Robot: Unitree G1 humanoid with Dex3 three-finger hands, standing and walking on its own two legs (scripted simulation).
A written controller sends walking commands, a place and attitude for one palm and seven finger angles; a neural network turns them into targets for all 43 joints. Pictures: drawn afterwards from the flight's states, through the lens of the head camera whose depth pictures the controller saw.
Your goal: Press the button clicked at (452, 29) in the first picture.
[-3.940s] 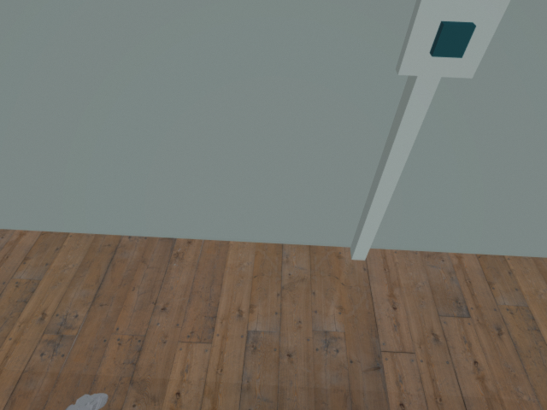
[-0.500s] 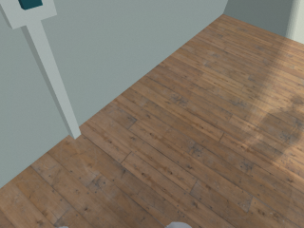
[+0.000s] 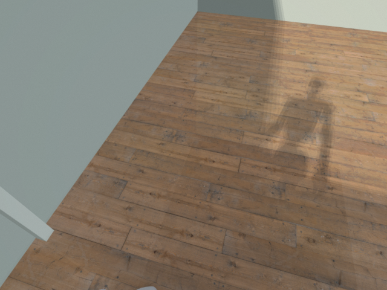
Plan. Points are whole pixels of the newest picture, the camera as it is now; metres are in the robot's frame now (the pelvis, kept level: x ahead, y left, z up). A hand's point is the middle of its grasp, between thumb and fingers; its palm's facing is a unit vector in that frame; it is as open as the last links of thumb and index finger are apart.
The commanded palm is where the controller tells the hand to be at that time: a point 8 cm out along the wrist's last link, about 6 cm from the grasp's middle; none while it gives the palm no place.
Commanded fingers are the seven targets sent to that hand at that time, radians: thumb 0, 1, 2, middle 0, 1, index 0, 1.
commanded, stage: walk to a spot facing it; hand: left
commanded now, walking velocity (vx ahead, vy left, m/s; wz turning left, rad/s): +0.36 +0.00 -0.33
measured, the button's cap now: out of the picture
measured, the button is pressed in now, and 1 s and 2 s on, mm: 0 0 0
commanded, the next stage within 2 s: turn to face it in 0.98 s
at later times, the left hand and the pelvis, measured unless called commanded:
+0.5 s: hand (102, 236) +0.28 +0.26 -0.17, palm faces -0.13 -0.98 -0.16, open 7.4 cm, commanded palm none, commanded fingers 0.00 0.90 0.90 -0.20 -0.30 -0.20 -0.30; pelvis +0.21 +0.08 +0.01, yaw -13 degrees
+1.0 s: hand (183, 148) +0.61 +0.07 -0.18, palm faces -0.47 -0.87 -0.15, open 7.3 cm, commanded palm none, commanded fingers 0.00 0.90 0.90 -0.20 -0.30 -0.20 -0.30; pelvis +0.41 -0.03 -0.02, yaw -29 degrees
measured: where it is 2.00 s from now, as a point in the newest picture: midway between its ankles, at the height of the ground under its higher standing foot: (218, 223)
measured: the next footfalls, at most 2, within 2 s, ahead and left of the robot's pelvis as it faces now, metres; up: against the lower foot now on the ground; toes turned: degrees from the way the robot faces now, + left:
left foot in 0.26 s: +0.27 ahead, +0.13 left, +0.00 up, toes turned +3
right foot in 0.94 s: +0.47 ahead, -0.12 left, +0.00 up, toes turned -36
